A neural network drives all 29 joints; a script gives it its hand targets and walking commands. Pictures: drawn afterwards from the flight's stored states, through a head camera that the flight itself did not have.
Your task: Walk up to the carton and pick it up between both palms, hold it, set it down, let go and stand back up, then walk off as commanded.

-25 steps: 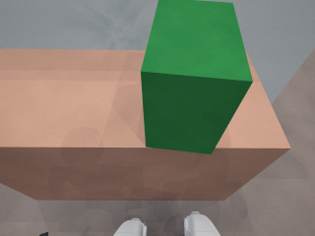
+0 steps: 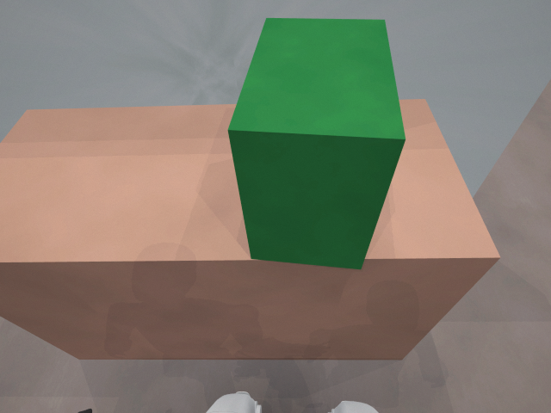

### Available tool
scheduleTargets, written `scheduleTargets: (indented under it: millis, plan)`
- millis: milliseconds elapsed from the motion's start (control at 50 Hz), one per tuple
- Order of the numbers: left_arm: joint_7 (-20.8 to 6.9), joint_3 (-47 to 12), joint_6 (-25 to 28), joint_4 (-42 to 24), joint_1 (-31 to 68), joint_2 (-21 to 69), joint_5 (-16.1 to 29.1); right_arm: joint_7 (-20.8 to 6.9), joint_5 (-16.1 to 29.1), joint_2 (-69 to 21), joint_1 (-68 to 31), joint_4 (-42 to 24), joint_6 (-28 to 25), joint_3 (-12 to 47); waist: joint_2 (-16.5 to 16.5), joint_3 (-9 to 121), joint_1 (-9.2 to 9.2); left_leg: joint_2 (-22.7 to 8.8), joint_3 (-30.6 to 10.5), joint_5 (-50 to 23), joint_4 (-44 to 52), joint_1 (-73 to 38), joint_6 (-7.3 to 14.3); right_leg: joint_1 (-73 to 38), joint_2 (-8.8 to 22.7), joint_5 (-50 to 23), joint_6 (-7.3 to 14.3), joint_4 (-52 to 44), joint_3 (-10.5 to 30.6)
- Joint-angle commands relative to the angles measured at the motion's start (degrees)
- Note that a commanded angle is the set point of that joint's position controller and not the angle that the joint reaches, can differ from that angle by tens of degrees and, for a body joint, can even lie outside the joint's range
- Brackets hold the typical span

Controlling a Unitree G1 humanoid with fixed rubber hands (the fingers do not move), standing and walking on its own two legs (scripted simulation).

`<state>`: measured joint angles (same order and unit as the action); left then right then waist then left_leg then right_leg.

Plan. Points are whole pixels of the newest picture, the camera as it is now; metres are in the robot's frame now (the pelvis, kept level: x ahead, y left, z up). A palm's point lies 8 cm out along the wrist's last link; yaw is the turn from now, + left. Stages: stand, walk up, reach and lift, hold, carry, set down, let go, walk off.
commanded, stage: walk up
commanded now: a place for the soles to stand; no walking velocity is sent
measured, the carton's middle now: (314, 145) +0.52 -0.05 +0.09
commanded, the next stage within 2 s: reach and lift in 1.46 s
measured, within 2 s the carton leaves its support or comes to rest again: neither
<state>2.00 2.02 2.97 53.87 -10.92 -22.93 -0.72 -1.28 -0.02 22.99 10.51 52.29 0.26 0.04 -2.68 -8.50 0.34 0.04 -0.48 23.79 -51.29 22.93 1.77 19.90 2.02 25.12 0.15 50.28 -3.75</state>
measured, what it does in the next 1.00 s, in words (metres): stands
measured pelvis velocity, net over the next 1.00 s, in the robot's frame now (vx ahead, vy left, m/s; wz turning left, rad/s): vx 0.01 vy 0.01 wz -0.03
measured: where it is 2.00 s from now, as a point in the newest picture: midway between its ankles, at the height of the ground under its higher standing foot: outside the picture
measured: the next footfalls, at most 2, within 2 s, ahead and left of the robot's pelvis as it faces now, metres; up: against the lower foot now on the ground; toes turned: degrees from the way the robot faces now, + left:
none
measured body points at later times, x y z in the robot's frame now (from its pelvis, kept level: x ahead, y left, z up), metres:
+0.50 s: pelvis +0.02 -0.01 +0.00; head +0.06 -0.03 +0.45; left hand +0.11 +0.32 -0.10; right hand +0.14 -0.31 -0.12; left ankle +0.05 +0.11 -0.69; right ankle +0.02 -0.12 -0.69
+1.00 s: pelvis +0.01 +0.01 +0.00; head +0.04 -0.01 +0.45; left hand +0.11 +0.33 -0.10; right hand +0.11 -0.30 -0.12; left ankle +0.05 +0.11 -0.69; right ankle +0.02 -0.12 -0.69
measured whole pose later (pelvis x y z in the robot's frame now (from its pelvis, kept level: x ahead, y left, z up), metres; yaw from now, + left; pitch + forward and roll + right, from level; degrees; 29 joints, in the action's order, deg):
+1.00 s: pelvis +0.01 +0.01 +0.00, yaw -2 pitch -5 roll +0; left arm 2.0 0.5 3.1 54.0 -10.4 -22.9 -0.7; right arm -1.3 0.0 23.2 7.9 52.4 0.0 0.0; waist -2.3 -8.5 0.3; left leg 0.0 1.5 24.0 -49.0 20.0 1.2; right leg 18.3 2.1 26.1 0.8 49.5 -1.8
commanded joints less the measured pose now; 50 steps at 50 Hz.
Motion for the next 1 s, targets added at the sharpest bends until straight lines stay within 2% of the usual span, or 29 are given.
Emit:
scheduleTargets:
  millis: [0,40,80,100,140,180,220,240,260,320,380,420,460,500,540,560,580,600,660,700,740,780,800,820,840,860,880,920,980]
  plan:
    - [0.1,4.9,2.4,-1.9,1.7,-19.9,-1.0,1.0,-1.3,13.9,-3.3,-2.7,-1.6,-5.3,10.2,4.6,-0.69,-3.0,-3.1,7.4,1.4,6.5,-0.1,-1.8,19.9,2.6,14.4,-25.3,31.5]
    - [0.2,3.6,2.3,-2.2,4.5,-16.8,-0.6,0.5,-1.5,13.9,0.6,-0.5,-2.2,-5.7,7.2,5.9,1.57,-2.9,-3.4,1.2,12.6,-2.0,1.0,2.8,13.3,0.3,10.2,-19.7,20.7]
    - [-0.4,2.1,1.5,-2.5,5.8,-12.3,0.2,0.8,-1.6,16.2,1.3,0.7,-2.8,-6.1,-0.4,7.3,2.10,-8.1,-18.4,0.4,24.6,-8.7,4.0,8.1,3.7,-8.0,2.8,-8.1,8.0]
    - [-0.1,2.0,1.0,-2.5,4.0,-11.8,0.6,0.9,-1.2,17.0,-0.5,-0.4,-3.0,-6.1,-3.6,6.2,0.93,-12.3,-27.5,-2.0,27.6,-7.8,6.8,7.4,0.5,-4.5,0.8,-2.4,3.7]
    - [0.3,1.8,1.4,-1.9,1.6,-12.0,0.3,1.0,-0.6,16.3,-2.4,-1.7,-2.8,-4.9,-2.1,8.7,-0.44,-14.4,-27.0,-13.6,23.8,-6.3,10.9,2.2,-0.1,-1.3,1.4,-4.6,5.3]
    - [0.0,2.1,2.7,0.1,-2.2,-12.6,-0.1,0.8,-0.3,13.3,-7.1,-3.3,-2.4,-3.9,1.6,11.4,-3.53,-9.7,-16.1,-22.7,16.9,-0.7,5.9,-7.7,3.3,-11.2,3.2,-13.8,9.2]
    - [0.4,3.5,3.5,-0.3,-4.3,-17.9,-0.3,1.2,-0.1,11.6,-6.7,-3.5,-1.8,-3.7,7.9,11.8,-3.18,-3.4,-5.1,-21.3,4.1,4.7,0.0,-14.4,11.9,-27.8,8.6,-17.9,20.7]
    - [0.7,4.0,3.4,-0.6,-4.2,-18.7,-0.2,1.4,0.3,11.3,-5.4,-3.2,-1.7,-4.2,9.7,12.3,-2.35,-3.0,-3.0,-10.2,2.4,5.4,-0.6,-13.7,16.2,-31.8,11.6,-18.1,24.7]
    - [0.9,3.7,3.2,-1.7,-2.1,-17.9,0.0,1.4,0.4,11.8,-4.8,-2.8,-1.8,-3.7,6.6,11.0,-1.33,-4.1,-2.1,-10.0,4.7,3.6,-0.1,-12.0,17.7,-33.1,13.2,-17.7,23.5]
    - [0.8,2.7,2.6,-3.1,3.4,-15.8,0.3,1.3,-0.4,12.0,-1.1,-0.6,-2.3,-4.5,6.8,12.8,0.61,-4.9,-4.3,-23.3,10.1,-5.0,1.9,-6.4,12.7,-31.9,9.8,-10.8,15.4]
    - [0.9,1.9,2.5,-1.9,0.8,-14.4,0.6,0.9,0.4,13.1,-4.1,-1.4,-2.3,-4.5,4.9,14.7,-0.67,-6.5,-8.7,-28.9,11.4,-8.2,4.4,-4.8,6.5,-26.9,4.2,-10.8,9.9]
    - [0.8,2.2,2.2,-1.3,-0.7,-14.0,0.3,1.2,0.4,12.7,-7.1,-2.0,-2.2,-3.8,6.1,13.9,-2.29,-7.0,-9.8,-26.4,12.2,-2.0,4.7,-10.2,6.7,-23.3,5.1,-10.6,11.2]
    - [0.7,3.0,2.5,-1.4,-1.0,-16.4,0.1,1.4,0.3,12.1,-7.6,-2.5,-1.8,-4.0,8.0,13.6,-1.66,-4.0,-5.0,-22.1,5.4,-0.7,2.3,-9.7,12.1,-23.1,8.9,-15.2,18.7]
    - [0.8,2.7,2.5,-1.3,0.5,-17.3,0.0,1.4,0.2,11.9,-7.1,-1.7,-1.3,-3.9,9.4,8.3,-0.48,-3.5,-2.2,-11.5,6.4,-1.0,1.9,-4.0,14.3,-16.7,11.2,-18.6,19.4]
    - [0.6,2.4,2.5,-2.0,2.7,-16.3,-0.1,0.9,0.1,12.0,-6.2,-0.7,-1.5,-4.3,6.9,8.9,0.25,-4.1,-4.3,-12.4,10.0,-4.9,2.5,-0.4,12.3,-15.1,9.1,-17.1,17.6]
    - [0.4,2.2,2.1,-1.8,3.9,-16.3,0.0,0.8,0.1,12.1,-5.2,-0.5,-1.7,-4.3,9.9,9.5,0.91,-4.6,-5.4,-12.7,13.7,-5.8,3.0,-1.1,9.1,-14.1,6.1,-16.5,13.6]
    - [0.3,2.2,2.2,-2.4,4.4,-15.3,-0.1,0.7,-0.3,13.7,-4.5,0.1,-1.9,-4.6,6.2,10.5,1.29,-5.7,-7.3,-15.7,15.6,-6.6,3.5,-1.3,7.6,-14.8,5.1,-14.5,12.4]
    - [0.3,2.1,2.0,-2.5,4.2,-13.9,0.4,0.8,-0.1,13.6,-5.6,-0.1,-2.1,-4.3,3.0,11.0,0.50,-9.0,-13.5,-13.6,20.0,-6.1,6.2,-1.7,4.1,-13.0,3.3,-10.3,8.9]
    - [0.1,1.7,2.0,-1.1,1.7,-12.5,0.1,0.8,-0.1,13.8,-9.2,-0.2,-2.3,-3.7,3.6,10.3,-1.65,-11.0,-17.8,-10.7,20.6,-1.8,8.4,-5.7,2.2,-7.9,2.6,-10.3,7.8]
    - [0.1,2.7,2.3,-1.0,0.7,-15.2,0.3,0.4,-0.4,13.1,-9.6,-0.7,-1.7,-3.5,1.5,6.0,-2.66,-6.1,-10.9,-8.9,17.0,4.3,4.2,-6.3,5.8,-2.0,5.8,-16.7,14.5]
    - [0.0,3.2,2.7,0.1,-1.4,-18.1,-0.7,0.6,0.1,11.5,-10.1,-1.4,-1.0,-4.1,9.7,7.7,-1.89,-1.9,-4.2,-1.8,7.2,2.6,1.1,-5.5,13.1,0.1,10.0,-25.1,24.1]
    - [0.2,3.3,2.5,-1.3,2.9,-18.0,-0.5,0.4,-0.4,11.9,-6.8,-0.1,-1.2,-4.1,12.8,5.8,-0.49,-1.4,-1.9,0.5,8.0,-1.2,1.2,0.3,15.2,-1.8,11.7,-24.5,24.4]
    - [0.1,2.9,2.2,-1.3,4.1,-17.5,-0.6,0.3,-1.1,12.7,-4.0,1.3,-1.2,-5.0,8.2,6.9,1.70,-1.6,-2.5,1.5,9.4,-5.6,1.4,3.4,14.8,-1.0,11.0,-23.4,22.6]
    - [0.0,2.0,1.8,-2.4,5.4,-15.4,-0.1,0.5,-0.6,12.4,-3.4,1.5,-1.5,-4.9,8.1,8.6,1.62,-4.0,-4.6,0.8,17.1,-8.5,1.9,3.4,10.8,-3.4,7.7,-19.5,17.1]
    - [-0.1,1.5,1.5,-2.9,7.3,-13.2,0.1,0.4,-1.0,13.5,-2.0,1.8,-2.1,-5.0,3.4,7.3,3.01,-7.0,-13.7,-0.1,25.4,-10.4,4.0,6.8,5.5,-5.6,4.0,-12.5,10.3]
    - [-0.3,1.9,1.1,-2.5,6.7,-12.0,0.3,0.4,-1.0,15.6,-3.5,2.2,-2.4,-5.0,0.3,6.3,1.05,-11.7,-23.1,3.2,30.3,-5.8,6.6,4.1,1.5,-2.8,1.9,-5.8,4.1]
    - [-0.1,1.7,0.8,-2.1,3.7,-11.7,0.1,0.5,-1.1,16.7,-5.7,1.0,-2.5,-5.3,-1.1,6.0,-0.38,-15.1,-28.0,2.8,30.1,-5.1,10.5,3.9,-0.9,2.1,0.9,-4.0,4.1]
    - [-0.2,1.7,1.6,-0.4,1.0,-11.5,-0.1,0.7,-0.6,15.0,-9.5,-0.7,-2.0,-4.4,0.8,6.4,-2.94,-13.9,-22.8,-0.8,26.4,1.8,9.9,-5.0,-0.4,0.6,2.2,-9.8,5.6]
    - [-0.2,2.2,2.5,0.3,-1.1,-15.1,-0.6,0.4,0.5,10.9,-10.9,-2.3,-1.7,-3.4,8.0,5.4,-3.06,-4.7,-6.6,-8.3,14.4,5.2,1.3,-8.8,7.6,-7.8,6.4,-21.0,17.9]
